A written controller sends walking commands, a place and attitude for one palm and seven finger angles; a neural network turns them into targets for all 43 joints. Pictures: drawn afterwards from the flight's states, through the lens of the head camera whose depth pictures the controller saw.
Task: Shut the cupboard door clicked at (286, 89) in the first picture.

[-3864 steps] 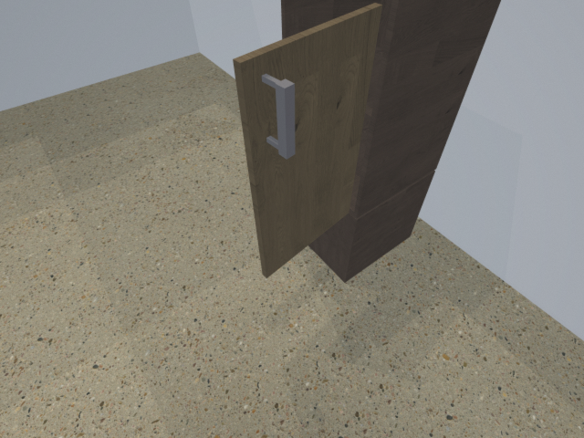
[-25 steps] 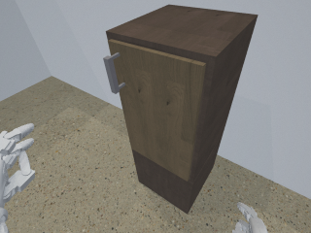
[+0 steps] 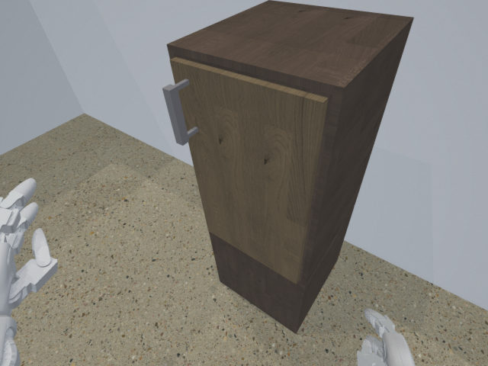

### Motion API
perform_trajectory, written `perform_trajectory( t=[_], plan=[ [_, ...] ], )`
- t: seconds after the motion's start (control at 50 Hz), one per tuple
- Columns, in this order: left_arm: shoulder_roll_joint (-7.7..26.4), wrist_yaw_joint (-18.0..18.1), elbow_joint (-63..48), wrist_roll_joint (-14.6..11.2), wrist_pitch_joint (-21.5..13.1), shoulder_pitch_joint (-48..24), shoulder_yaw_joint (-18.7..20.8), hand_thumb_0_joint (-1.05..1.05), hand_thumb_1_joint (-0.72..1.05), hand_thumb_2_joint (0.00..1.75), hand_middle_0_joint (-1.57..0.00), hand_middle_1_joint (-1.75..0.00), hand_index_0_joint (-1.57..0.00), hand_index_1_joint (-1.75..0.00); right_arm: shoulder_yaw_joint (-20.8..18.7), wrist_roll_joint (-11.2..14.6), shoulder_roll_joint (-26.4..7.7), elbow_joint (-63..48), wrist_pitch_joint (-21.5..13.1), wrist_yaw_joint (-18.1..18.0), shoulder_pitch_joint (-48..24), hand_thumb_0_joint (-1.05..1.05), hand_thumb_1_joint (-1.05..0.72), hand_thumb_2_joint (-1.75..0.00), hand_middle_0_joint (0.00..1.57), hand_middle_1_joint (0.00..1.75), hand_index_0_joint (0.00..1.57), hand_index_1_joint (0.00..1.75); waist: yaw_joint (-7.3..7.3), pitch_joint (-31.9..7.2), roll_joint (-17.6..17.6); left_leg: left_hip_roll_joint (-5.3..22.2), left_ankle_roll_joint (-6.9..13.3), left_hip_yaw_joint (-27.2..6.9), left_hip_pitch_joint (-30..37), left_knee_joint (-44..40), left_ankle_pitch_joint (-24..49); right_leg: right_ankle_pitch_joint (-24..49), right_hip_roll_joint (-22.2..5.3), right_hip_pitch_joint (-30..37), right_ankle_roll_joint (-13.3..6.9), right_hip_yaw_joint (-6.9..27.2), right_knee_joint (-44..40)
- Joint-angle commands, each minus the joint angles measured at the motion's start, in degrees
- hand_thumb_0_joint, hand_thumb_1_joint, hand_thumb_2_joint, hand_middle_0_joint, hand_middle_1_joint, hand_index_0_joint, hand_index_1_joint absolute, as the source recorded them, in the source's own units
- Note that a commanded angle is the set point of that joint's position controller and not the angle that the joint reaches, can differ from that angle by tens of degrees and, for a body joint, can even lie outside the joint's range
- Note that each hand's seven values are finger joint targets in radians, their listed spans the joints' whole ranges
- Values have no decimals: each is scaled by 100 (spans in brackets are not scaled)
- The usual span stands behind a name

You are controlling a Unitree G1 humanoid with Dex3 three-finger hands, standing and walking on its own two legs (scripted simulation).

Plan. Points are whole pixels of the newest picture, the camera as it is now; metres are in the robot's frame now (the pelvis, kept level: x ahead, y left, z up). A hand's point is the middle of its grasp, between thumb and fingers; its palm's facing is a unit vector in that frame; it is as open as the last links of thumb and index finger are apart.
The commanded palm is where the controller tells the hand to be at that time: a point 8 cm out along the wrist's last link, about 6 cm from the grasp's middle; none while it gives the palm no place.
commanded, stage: step back with the hand held close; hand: left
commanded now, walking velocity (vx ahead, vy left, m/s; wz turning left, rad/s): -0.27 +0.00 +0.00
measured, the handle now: (183, 112) +0.58 +0.20 +0.15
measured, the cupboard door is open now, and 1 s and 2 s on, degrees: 0 0 0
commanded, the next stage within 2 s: stop stepping back and stand still in 0.98 s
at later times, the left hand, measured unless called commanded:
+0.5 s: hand out of the picture +0.13 +0.31 +0.16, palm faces +0.40 -0.79 -0.47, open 7.4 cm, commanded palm +0.07 +0.34 +0.17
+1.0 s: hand out of the picture +0.00 +0.35 +0.17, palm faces +0.53 -0.76 -0.37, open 7.4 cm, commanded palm -0.09 +0.37 +0.17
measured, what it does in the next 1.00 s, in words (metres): walks backwards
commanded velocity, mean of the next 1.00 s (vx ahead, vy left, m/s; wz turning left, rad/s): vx -0.31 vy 0.00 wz -0.03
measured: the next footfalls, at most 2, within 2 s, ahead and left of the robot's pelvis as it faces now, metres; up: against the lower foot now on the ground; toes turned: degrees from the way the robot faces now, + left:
right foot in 1.10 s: -0.26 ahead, -0.04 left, +0.00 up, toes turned +3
left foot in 1.32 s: -0.22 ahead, +0.20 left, +0.00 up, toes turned +3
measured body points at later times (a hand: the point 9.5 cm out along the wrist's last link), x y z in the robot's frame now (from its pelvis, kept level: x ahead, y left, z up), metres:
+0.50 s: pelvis -0.07 +0.04 -0.01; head -0.08 +0.04 +0.44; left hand +0.10 +0.35 +0.18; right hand +0.09 -0.21 -0.08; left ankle +0.01 +0.13 -0.74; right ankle -0.07 -0.11 -0.74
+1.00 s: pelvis -0.19 +0.06 -0.02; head -0.20 +0.08 +0.43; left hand -0.03 +0.39 +0.19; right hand +0.00 -0.17 -0.09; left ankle +0.00 +0.14 -0.73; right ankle -0.21 -0.08 -0.70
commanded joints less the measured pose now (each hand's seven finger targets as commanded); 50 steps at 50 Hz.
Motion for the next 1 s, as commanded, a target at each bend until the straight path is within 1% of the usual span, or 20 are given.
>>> perform_trajectory(
  t=[0.0, 0.12, 0.2, 0.22, 0.32, 0.4, 0.46, 0.52, 0.6, 0.66, 0.7, 0.72, 0.76, 0.8, 0.84, 0.86, 0.88, 0.9, 0.94, 0.98],
  plan=[
    [1540, 74, -1074, 105, -560, -662, 1005, 0, 90, 90, -20, -30, -20, -30, -267, 10, -658, -912, -61, -70, -735, 0, -90, -90, 20, 30, 20, 30, -196, -346, -495, 66, 356, 120, 606, 594, 1767, 3861, -536, -1103, 188, 261, -469],
    [1369, 125, -1472, 78, -498, 105, 842, 0, 90, 90, -20, -30, -20, -30, -332, 75, -703, -1239, 268, -85, -636, 0, -90, -90, 20, 30, 20, 30, -241, -1117, -8, 265, 318, 59, 711, 522, 3002, 3820, -413, -840, 226, -25, 225],
    [1856, 235, -1720, 36, -515, 330, 1349, 0, 90, 90, -20, -30, -20, -30, -377, 75, -754, -1376, 385, -143, -627, 0, -90, -90, 20, 30, 20, 30, -206, -1156, -81, 350, 299, -16, 657, 413, 2970, 3250, -259, -1011, 201, 6, 247],
    [1626, 223, -1711, 9, -521, 356, 1154, 0, 90, 90, -20, -30, -20, -30, -345, 96, -703, -1411, 414, -138, -578, 0, -90, -90, 20, 30, 20, 30, -254, -1104, -128, 376, 285, -81, 460, 356, 2924, 3065, -259, -918, 175, -33, 338],
    [1556, 272, -1423, -17, -603, 494, 1155, 0, 90, 90, -20, -30, -20, -30, -354, 87, -741, -1399, 364, -161, -512, 0, -90, -90, 20, 30, 20, 30, -283, -743, -54, 441, 282, -180, -94, 51, 1692, 1928, -198, -1148, 170, 71, 160],
    [1570, 315, -1408, 43, -751, 298, 1150, 0, 90, 90, -20, -30, -20, -30, -398, 70, -882, -1353, 171, -177, -484, 0, -90, -90, 20, 30, 20, 30, -316, -405, 170, 491, 331, -338, -776, -413, -398, 588, -66, -1227, 158, 133, -12],
    [1324, 346, -1432, 174, -894, 103, 992, 0, 90, 90, -20, -30, -20, -30, -361, 67, -922, -1356, -6, -180, -473, 0, -90, -90, 20, 30, 20, 30, -316, -109, 595, 741, 528, -815, -2161, -1082, -2245, -28, 167, -526, 187, 52, 545],
    [1293, 353, -1582, 290, -1020, -103, 1048, 0, 90, 90, -20, -30, -20, -30, -383, 51, -951, -1344, -159, -188, -411, 0, -90, -90, 20, 30, 20, 30, -276, -143, 938, 958, 706, -1128, -3295, -1484, -3109, 234, 390, 377, 202, -62, 1395],
    [1706, 353, -1969, 266, -1175, 59, 1437, 0, 90, 90, -20, -30, -20, -30, -425, 2, -895, -1284, -343, -120, -366, 0, -90, -90, 20, 30, 20, 30, -253, -371, 679, 716, 604, -896, -2803, -867, -2722, -72, 261, -183, 23, 282, 947],
    [1536, 371, -2210, 128, -1239, 225, 1203, 0, 90, 90, -20, -30, -20, -30, -388, -23, -674, -1100, -417, -30, -208, 0, -90, -90, 20, 30, 20, 30, -351, -607, -524, 147, 164, -317, -934, 542, -1324, -805, -482, -2095, -377, 1161, -298],
    [1698, 454, -2126, 117, -1247, 156, 1318, 0, 90, 90, -20, -30, -20, -30, -445, -77, -717, -871, -432, -46, -89, 0, -90, -90, 20, 30, 20, 30, -428, -595, -900, -30, 21, -118, 71, 1568, -876, -1112, -980, -3230, -628, 1635, -848],
    [1421, 479, -2014, 158, -1227, -53, 1018, 0, 90, 90, -20, -30, -20, -30, -378, -82, -629, -803, -421, -55, -93, 0, -90, -90, 20, 30, 20, 30, -488, -460, -1018, 33, 35, -163, 66, 1707, -809, -999, -1130, -3353, -618, 1572, -788],
    [1413, 528, -1780, 189, -1197, -436, 953, 0, 90, 90, -20, -30, -20, -30, -363, -98, -686, -764, -415, -91, -117, 0, -90, -90, 20, 30, 20, 30, -537, -207, -832, 123, 90, -271, -131, 1296, -535, -595, -930, -3347, -415, 1291, -537],
    [1536, 542, -1468, 192, -1183, -655, 1034, 0, 90, 90, -20, -30, -20, -30, -397, -94, -820, -738, -441, -175, -225, 0, -90, -90, 20, 30, 20, 30, -521, 93, -311, 399, 208, -694, -454, 350, -871, -873, -339, -3299, -118, 785, -215],
    [1391, 513, -1381, 218, -1249, -751, 954, 0, 90, 90, -20, -30, -20, -30, -358, -40, -906, -858, -541, -220, -331, 0, -90, -90, 20, 30, 20, 30, -437, 212, 676, 1060, 418, -1493, -1767, -1150, -2801, -1140, 320, -2187, 102, 239, 1008],
    [1304, 493, -1209, 269, -1287, -673, 1055, 0, 90, 90, -20, -30, -20, -30, -387, -29, -987, -898, -596, -224, -388, 0, -90, -90, 20, 30, 20, 30, -351, 71, 1253, 1565, 705, -2063, -3116, -1959, -3982, -637, 700, -768, 168, 6, 2282],
    [1363, 443, -1234, 319, -1311, -740, 1130, 0, 90, 90, -20, -30, -20, -30, -432, -51, -963, -914, -592, -196, -410, 0, -90, -90, 20, 30, 20, 30, -294, -53, 1442, 1745, 787, -2099, -3782, -2194, -4066, -489, 806, -85, 147, -87, 3126],
    [1613, 398, -1298, 264, -1358, -713, 1295, 0, 90, 90, -20, -30, -20, -30, -453, -71, -875, -911, -587, -168, -431, 0, -90, -90, 20, 30, 20, 30, -252, -201, 1158, 1700, 736, -2015, -3511, -2111, -3466, -661, 750, -267, 108, -54, 3282],
    [1542, 320, -1833, 142, -1412, -519, 1184, 0, 90, 90, -20, -30, -20, -30, -493, -73, -775, -915, -637, -17, -514, 0, -90, -90, 20, 30, 20, 30, -180, -709, 783, 1444, 467, -1304, -2379, -1769, -2422, -1080, 750, -774, 7, -215, 3139],
    [1552, 301, -2227, -8, -1413, 128, 1218, 0, 90, 90, -20, -30, -20, -30, -486, -38, -647, -940, -723, 93, -550, 0, -90, -90, 20, 30, 20, 30, -116, -1161, 987, 1230, 229, -676, -1450, -1594, -1768, -1326, 750, -941, -36, -458, 2475]
  ],
)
